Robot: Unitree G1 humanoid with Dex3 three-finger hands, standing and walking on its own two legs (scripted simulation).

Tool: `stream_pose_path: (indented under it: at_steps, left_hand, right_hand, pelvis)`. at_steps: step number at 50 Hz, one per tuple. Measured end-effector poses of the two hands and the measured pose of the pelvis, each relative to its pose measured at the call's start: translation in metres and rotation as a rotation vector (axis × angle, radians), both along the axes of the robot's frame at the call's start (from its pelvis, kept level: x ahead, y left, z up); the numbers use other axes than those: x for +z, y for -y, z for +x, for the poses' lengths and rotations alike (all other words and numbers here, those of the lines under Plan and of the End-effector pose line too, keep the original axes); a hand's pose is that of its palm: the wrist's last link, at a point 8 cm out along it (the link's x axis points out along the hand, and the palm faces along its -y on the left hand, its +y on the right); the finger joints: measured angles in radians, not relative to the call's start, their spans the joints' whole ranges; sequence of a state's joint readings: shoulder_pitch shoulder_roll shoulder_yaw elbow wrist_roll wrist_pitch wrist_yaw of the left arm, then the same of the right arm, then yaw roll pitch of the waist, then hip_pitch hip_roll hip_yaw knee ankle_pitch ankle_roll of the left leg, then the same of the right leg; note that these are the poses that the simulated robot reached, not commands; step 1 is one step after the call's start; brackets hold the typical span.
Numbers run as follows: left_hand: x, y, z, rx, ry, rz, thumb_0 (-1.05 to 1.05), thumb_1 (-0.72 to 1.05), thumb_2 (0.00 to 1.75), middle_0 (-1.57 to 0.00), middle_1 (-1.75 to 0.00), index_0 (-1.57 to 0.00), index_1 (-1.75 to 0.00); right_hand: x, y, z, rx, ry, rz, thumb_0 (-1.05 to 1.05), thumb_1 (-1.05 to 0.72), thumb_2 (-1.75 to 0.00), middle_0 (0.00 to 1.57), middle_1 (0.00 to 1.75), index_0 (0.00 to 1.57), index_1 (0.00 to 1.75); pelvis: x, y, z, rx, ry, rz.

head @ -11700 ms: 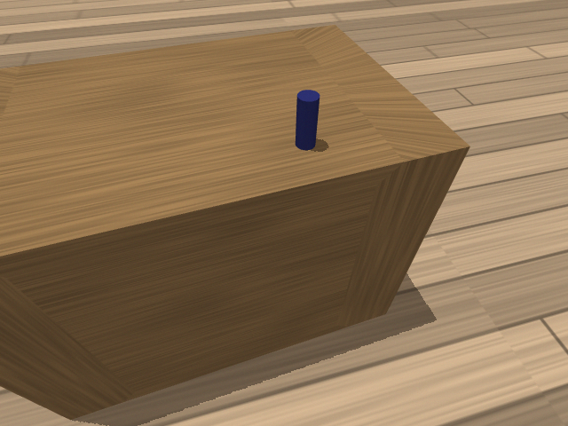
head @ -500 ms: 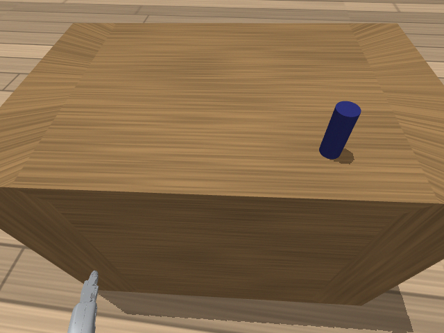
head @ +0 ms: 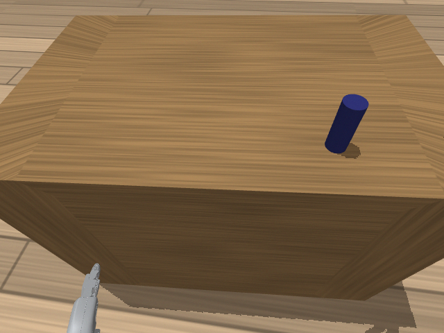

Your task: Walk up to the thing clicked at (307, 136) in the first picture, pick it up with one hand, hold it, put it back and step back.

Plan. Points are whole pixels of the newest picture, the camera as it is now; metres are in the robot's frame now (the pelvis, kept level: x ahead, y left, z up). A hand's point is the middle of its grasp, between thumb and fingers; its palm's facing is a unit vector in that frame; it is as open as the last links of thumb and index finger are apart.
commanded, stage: approach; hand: right
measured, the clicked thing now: (344, 125) +0.47 -0.20 +0.10
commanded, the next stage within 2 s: close in in 0.08 s
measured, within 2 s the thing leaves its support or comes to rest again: neither
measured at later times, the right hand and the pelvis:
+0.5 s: hand (361, 127) +0.47 -0.23 +0.10, palm faces +0.05 +1.00 +0.04, open 17.3 cm; pelvis +0.00 +0.00 -0.02, yaw +1 degrees
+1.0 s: hand (345, 126) +0.47 -0.19 +0.10, palm faces +0.11 +0.99 +0.02, open 17.6 cm; pelvis -0.01 +0.01 -0.03, yaw +1 degrees
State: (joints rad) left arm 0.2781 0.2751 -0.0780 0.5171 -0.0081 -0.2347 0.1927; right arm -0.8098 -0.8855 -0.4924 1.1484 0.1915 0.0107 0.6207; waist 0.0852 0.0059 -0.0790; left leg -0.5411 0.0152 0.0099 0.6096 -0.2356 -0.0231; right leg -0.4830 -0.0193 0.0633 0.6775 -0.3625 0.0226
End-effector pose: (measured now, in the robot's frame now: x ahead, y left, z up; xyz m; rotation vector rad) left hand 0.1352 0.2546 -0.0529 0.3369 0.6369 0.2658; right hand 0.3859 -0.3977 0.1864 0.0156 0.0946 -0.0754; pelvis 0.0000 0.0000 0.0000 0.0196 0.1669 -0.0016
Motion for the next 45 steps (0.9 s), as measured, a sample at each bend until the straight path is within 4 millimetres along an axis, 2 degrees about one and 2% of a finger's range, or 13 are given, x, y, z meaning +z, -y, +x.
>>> stream_pose_path:
  at_steps: [8,12,17,25,33,36,42,45]
  left_hand:
    - [-0.007,0.007,-0.011,-0.008,-0.027,-0.007,-0.01,-0.53,0.04,-0.06,-0.05,-0.06,-0.05]
    - [-0.014,0.001,-0.019,0.020,-0.058,0.002,0.00,-0.53,0.04,-0.07,-0.06,-0.07,-0.06]
    - [-0.019,-0.007,-0.019,0.040,-0.069,0.001,-0.01,-0.53,0.04,-0.07,-0.06,-0.07,-0.06]
    - [0.001,-0.004,-0.001,0.023,0.056,-0.035,-0.01,-0.53,0.04,-0.07,-0.06,-0.07,-0.06]
    - [-0.017,-0.006,-0.020,0.052,-0.032,-0.092,0.00,-0.53,0.04,-0.07,-0.06,-0.07,-0.05]
    - [-0.020,-0.009,-0.020,0.052,-0.044,-0.097,-0.01,-0.53,0.04,-0.06,-0.06,-0.07,-0.05]
    - [-0.004,-0.010,-0.004,0.018,0.037,-0.091,-0.01,-0.53,0.04,-0.06,-0.06,-0.06,-0.05]
    - [0.003,-0.012,-0.005,0.015,0.063,-0.088,-0.01,-0.53,0.04,-0.06,-0.06,-0.06,-0.05]
  right_hand:
    - [-0.074,-0.051,0.027,0.066,-0.006,0.041,-0.01,0.43,-0.05,0.07,0.03,0.06,0.04]
    - [-0.094,-0.072,0.042,0.049,0.029,0.052,-0.01,0.42,-0.05,0.07,0.03,0.06,0.04]
    - [-0.088,-0.084,0.053,-0.004,0.091,0.015,-0.02,0.44,-0.05,0.07,0.03,0.05,0.04]
    - [-0.088,-0.120,0.060,0.019,0.068,0.027,-0.01,0.48,-0.06,0.06,0.04,0.04,0.04]
    - [-0.087,-0.124,0.059,-0.031,0.091,0.002,-0.01,0.51,-0.06,0.05,0.04,0.04,0.05]
    - [-0.087,-0.129,0.058,-0.019,0.093,-0.009,-0.01,0.52,-0.06,0.05,0.04,0.04,0.05]
    - [-0.084,-0.148,0.056,0.009,0.076,0.018,-0.02,0.55,-0.06,0.04,0.05,0.03,0.05]
    - [-0.082,-0.150,0.054,-0.011,0.077,0.030,-0.02,0.55,-0.06,0.04,0.05,0.03,0.05]
  pelvis:
    - [-0.009,-0.001,-0.004,0.009,-0.045,0.002]
    - [-0.016,0.000,-0.005,0.018,-0.071,0.006]
    - [-0.022,0.001,-0.006,0.024,-0.090,0.007]
    - [-0.022,0.001,-0.001,0.025,-0.077,0.000]
    - [-0.025,-0.003,-0.001,0.029,-0.072,-0.009]
    - [-0.026,-0.003,-0.004,0.028,-0.073,-0.011]
    - [-0.025,-0.006,-0.005,0.024,-0.061,-0.014]
    - [-0.024,-0.008,-0.004,0.023,-0.053,-0.016]
